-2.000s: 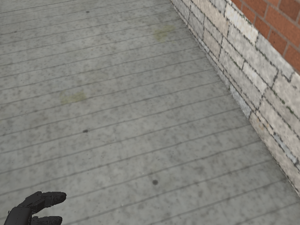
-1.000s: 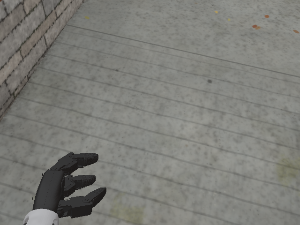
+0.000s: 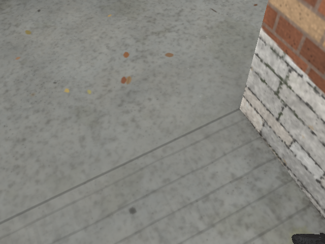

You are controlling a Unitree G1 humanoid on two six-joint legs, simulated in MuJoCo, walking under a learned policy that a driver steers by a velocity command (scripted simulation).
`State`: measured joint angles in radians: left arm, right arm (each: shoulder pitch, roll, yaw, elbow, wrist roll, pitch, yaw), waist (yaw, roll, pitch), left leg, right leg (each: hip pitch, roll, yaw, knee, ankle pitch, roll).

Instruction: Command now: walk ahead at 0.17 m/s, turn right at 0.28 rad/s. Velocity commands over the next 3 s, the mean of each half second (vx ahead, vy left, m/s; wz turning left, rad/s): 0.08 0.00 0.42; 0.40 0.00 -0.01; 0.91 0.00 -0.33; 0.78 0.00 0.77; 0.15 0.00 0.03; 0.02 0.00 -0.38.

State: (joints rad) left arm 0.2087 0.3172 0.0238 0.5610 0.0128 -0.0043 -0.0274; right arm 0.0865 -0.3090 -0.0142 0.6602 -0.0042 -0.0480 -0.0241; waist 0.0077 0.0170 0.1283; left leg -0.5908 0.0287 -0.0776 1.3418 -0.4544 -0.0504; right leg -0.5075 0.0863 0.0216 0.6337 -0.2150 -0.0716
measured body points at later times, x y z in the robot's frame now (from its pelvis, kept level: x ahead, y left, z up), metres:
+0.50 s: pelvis +0.10 +0.09 +0.02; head +0.13 +0.13 +0.47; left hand +0.20 +0.40 -0.08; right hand +0.30 -0.15 -0.05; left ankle +0.10 +0.18 -0.71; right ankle +0.11 -0.06 -0.62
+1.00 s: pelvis +0.22 +0.06 +0.01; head +0.24 +0.03 +0.46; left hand +0.24 +0.37 -0.07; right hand +0.46 -0.14 -0.08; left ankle +0.10 +0.18 -0.69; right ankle +0.24 -0.03 -0.71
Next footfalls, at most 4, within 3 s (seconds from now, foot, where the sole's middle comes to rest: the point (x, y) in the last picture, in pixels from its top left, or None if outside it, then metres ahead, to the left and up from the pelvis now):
0.36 left None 0.14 0.19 -0.74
0.96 right None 0.28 -0.02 -0.74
1.40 left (138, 168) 0.67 0.18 -0.70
1.80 right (184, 86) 1.11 -0.03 -0.70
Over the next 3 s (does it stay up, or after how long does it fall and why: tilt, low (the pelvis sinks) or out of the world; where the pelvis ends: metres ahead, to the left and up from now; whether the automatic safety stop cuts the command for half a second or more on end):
stays up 1.19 0.15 0.08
